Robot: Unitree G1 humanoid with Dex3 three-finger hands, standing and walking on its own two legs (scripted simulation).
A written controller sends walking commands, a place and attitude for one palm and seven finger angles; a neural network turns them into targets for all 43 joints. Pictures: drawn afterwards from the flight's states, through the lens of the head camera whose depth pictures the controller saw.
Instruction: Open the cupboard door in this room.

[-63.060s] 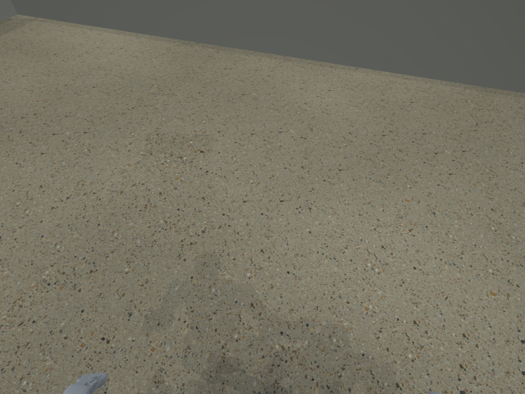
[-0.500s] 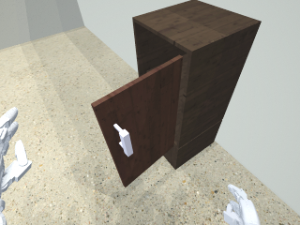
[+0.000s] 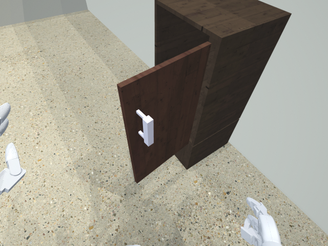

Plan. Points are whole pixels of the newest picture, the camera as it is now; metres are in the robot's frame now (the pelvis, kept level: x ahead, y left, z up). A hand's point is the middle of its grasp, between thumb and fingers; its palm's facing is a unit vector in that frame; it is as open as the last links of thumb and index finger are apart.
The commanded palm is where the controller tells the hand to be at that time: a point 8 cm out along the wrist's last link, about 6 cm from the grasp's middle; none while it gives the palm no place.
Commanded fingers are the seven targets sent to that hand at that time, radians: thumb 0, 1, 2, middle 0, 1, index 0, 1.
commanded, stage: step back with the hand held close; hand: left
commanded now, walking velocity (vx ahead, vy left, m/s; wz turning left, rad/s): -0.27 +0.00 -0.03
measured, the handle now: (144, 127) +0.46 +0.09 -0.02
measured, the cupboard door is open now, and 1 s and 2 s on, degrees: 97 97 97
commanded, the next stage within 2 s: stop stepping back and stand still in 0.70 s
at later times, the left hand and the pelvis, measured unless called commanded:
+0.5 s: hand out of the picture +0.13 +0.27 +0.18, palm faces +0.45 -0.76 -0.47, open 7.4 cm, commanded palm +0.07 +0.30 +0.18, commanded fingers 0.00 0.90 0.90 -0.20 -0.30 -0.20 -0.30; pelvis -0.07 -0.01 +0.00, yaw +1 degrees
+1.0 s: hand out of the picture +0.03 +0.19 +0.16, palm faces +0.27 -0.78 -0.56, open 7.4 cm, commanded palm -0.01 +0.24 +0.18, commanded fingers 0.00 0.90 0.90 -0.20 -0.30 -0.20 -0.30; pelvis -0.18 -0.05 -0.01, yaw -5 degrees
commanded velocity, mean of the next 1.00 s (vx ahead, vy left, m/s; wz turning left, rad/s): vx -0.26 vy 0.02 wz -0.06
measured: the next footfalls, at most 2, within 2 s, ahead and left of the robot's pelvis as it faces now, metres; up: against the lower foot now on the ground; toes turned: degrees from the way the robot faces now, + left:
right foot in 0.56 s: -0.19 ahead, -0.13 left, +0.00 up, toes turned +0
right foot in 0.96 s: -0.15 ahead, -0.14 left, +0.00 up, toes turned -1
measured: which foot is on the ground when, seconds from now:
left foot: down 0.00-0.94, up 0.96-1.00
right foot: down 0.00-0.28, up 0.30-0.54, down 0.56-0.70, up 0.72-0.94, down 0.96-1.00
